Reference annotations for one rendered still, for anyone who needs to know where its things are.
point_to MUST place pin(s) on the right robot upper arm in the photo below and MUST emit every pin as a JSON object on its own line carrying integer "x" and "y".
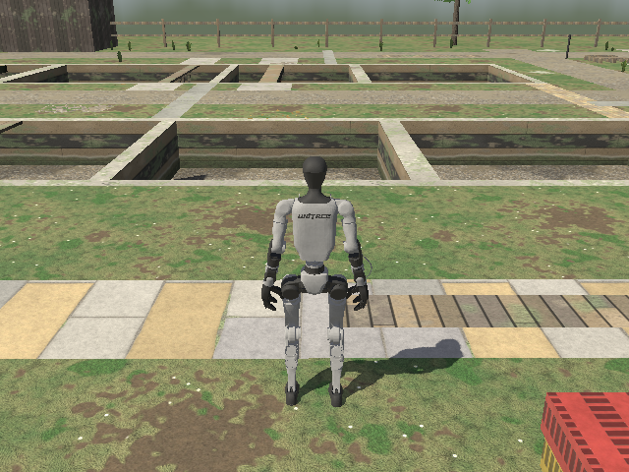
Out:
{"x": 345, "y": 208}

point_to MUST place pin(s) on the left robot hand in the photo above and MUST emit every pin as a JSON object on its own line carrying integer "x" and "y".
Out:
{"x": 267, "y": 298}

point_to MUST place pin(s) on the robot right shin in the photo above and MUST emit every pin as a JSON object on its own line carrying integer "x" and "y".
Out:
{"x": 336, "y": 354}

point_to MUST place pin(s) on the left robot upper arm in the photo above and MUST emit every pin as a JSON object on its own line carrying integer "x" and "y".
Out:
{"x": 283, "y": 208}

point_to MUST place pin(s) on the robot left forearm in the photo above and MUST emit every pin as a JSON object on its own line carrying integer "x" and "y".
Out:
{"x": 272, "y": 266}

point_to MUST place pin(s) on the right robot hand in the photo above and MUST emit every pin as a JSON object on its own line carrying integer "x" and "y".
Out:
{"x": 362, "y": 298}

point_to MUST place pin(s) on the robot right forearm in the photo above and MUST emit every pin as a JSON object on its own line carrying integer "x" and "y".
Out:
{"x": 357, "y": 266}

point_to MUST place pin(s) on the robot right thigh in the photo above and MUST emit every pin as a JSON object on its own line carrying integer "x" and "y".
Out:
{"x": 337, "y": 292}

